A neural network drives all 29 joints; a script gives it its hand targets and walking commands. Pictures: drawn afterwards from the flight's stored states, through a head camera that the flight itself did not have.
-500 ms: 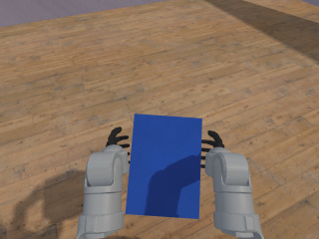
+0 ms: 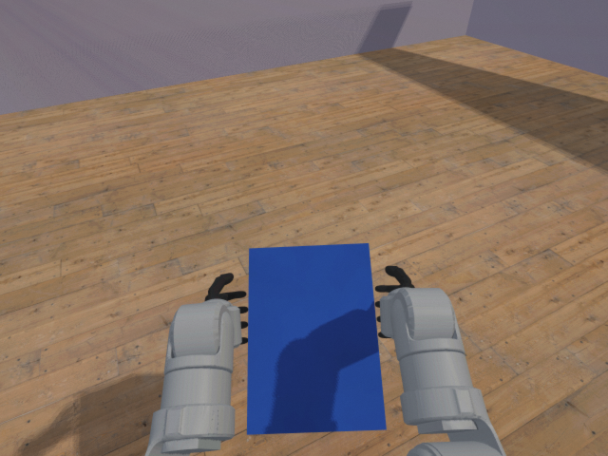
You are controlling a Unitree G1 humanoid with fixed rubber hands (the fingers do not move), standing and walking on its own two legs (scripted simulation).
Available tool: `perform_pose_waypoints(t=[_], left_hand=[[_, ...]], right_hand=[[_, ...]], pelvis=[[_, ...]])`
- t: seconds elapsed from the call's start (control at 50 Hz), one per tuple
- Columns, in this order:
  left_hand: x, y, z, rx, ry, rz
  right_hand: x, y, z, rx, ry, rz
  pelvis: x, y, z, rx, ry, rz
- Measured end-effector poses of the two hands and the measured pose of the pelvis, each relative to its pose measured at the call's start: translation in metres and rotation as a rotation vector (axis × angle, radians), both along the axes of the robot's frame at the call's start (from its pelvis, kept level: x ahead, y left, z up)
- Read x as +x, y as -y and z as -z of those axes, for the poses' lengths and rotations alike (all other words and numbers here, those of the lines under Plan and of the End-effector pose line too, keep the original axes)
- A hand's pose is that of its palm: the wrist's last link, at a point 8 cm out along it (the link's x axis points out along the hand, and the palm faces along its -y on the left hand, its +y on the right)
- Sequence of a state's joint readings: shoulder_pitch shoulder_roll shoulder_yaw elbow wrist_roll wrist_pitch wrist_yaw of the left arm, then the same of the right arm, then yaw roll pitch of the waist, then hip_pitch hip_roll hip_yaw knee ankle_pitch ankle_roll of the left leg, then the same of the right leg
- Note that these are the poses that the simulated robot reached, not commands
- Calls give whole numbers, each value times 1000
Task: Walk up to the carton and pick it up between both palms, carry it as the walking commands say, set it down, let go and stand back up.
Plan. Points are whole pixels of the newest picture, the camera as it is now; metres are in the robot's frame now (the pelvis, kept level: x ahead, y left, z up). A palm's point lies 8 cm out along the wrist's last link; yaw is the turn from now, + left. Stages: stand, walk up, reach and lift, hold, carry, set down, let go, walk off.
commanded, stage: carry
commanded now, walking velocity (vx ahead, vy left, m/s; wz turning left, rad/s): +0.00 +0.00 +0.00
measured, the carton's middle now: (313, 335) +0.36 -0.01 -0.05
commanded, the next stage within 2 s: none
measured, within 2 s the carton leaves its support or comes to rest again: neither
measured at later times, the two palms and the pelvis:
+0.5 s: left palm (216, 423) +0.21 +0.12 -0.01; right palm (421, 415) +0.21 -0.14 -0.01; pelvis -0.09 -0.01 -0.03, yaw -2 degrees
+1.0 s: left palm out of the picture +0.12 +0.08 +0.07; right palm out of the picture +0.11 -0.18 +0.05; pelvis -0.19 -0.05 +0.00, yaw -2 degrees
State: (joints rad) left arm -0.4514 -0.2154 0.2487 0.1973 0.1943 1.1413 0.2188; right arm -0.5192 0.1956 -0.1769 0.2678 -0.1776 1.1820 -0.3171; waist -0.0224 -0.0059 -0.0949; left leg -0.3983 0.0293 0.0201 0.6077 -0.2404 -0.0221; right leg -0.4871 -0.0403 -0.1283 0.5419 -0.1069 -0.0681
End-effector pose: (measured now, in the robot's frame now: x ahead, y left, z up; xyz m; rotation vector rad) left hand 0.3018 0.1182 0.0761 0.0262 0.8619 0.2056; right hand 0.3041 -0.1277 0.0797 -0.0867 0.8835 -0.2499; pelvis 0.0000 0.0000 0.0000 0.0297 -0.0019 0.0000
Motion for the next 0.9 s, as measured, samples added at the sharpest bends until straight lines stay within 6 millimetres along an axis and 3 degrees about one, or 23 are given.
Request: perform_pose_waypoints(t=[0.2, 0.4, 0.46, 0.58, 0.7, 0.82, 0.9], left_hand=[[-27, -1, 25, -50, 48, 11], [-74, -12, 62, -10, 57, -18], [-85, -7, 79, -11, 68, 0], [-106, 22, 85, -31, 107, 142], [-140, 44, 64, -32, 100, 193], [-140, 42, 41, 66, 94, 150], [-156, 43, 16, 34, 154, 89]], right_hand=[[-26, 4, 23, 53, 61, 11], [-66, -2, 71, 116, 68, -107], [-78, 3, 87, 97, 79, -103], [-129, 30, 88, 11, 116, -2], [-170, 52, 68, 46, 105, 54], [-165, 49, 46, 62, 104, -12], [-178, 49, 36, 70, 155, -19]], pelvis=[[-37, 1, 8, -5, 4, 1], [-67, 11, 29, 17, 56, -10], [-81, 12, 34, 29, 69, 18], [-122, 7, 37, -48, 58, 46], [-141, 13, 12, -38, 27, 59], [-163, 25, 1, -48, -56, 92], [-178, 36, -6, -60, -47, 55]])
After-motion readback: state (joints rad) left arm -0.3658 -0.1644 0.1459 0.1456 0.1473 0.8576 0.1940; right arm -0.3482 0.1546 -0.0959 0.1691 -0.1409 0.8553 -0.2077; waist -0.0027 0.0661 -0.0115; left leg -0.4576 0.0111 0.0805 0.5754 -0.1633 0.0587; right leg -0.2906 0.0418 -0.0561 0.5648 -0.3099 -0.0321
